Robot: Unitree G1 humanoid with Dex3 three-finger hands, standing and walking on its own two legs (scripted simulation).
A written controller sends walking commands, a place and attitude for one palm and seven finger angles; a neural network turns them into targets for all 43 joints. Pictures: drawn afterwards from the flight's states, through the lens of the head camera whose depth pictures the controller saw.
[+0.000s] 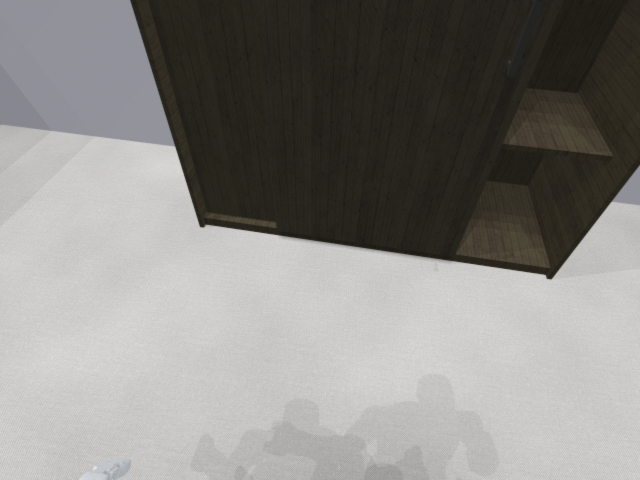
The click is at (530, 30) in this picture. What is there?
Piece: wardrobe's sliding door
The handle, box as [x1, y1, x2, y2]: [506, 0, 544, 76]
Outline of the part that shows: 544,0 531,0 533,3 511,60 507,62 506,65 508,69 506,73 507,75 514,76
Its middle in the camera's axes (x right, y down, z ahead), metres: +0.48 -0.48 +0.93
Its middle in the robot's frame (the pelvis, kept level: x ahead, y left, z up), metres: +1.06 -0.43 +0.13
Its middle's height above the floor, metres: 0.90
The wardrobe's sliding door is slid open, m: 0.38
